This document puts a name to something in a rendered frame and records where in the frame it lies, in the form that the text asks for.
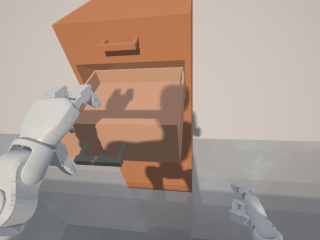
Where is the robot right forearm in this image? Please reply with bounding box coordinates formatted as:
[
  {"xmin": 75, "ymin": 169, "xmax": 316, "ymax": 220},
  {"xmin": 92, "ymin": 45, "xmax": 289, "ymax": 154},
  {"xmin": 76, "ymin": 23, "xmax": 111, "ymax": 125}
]
[{"xmin": 250, "ymin": 218, "xmax": 283, "ymax": 240}]

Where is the drawer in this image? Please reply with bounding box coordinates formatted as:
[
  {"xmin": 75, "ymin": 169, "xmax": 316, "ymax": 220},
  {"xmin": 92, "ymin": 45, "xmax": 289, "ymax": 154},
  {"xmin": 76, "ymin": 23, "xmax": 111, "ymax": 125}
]
[{"xmin": 60, "ymin": 67, "xmax": 186, "ymax": 163}]

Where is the robot right hand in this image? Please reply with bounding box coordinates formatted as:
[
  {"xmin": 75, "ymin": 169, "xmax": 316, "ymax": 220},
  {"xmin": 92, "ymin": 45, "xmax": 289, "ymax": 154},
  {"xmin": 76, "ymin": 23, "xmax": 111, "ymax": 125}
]
[{"xmin": 229, "ymin": 182, "xmax": 268, "ymax": 229}]

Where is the handle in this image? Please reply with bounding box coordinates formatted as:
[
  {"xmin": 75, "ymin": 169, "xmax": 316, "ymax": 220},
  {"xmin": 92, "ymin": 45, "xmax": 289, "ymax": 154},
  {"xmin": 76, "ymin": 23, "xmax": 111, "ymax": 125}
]
[
  {"xmin": 73, "ymin": 142, "xmax": 127, "ymax": 167},
  {"xmin": 96, "ymin": 41, "xmax": 137, "ymax": 52}
]

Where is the robot left hand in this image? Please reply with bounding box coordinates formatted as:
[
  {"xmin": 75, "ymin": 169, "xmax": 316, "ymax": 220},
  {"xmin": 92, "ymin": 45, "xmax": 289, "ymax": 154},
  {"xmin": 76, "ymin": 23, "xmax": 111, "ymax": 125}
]
[{"xmin": 19, "ymin": 84, "xmax": 101, "ymax": 176}]

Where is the robot left forearm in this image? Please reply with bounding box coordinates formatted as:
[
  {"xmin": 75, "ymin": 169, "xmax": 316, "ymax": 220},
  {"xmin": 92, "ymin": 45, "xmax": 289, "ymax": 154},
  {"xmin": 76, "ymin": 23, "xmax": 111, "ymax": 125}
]
[{"xmin": 0, "ymin": 138, "xmax": 55, "ymax": 240}]

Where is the cabinet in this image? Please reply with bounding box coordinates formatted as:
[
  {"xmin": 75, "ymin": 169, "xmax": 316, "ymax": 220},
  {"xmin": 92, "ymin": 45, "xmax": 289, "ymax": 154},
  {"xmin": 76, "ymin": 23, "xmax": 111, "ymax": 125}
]
[{"xmin": 52, "ymin": 0, "xmax": 193, "ymax": 193}]

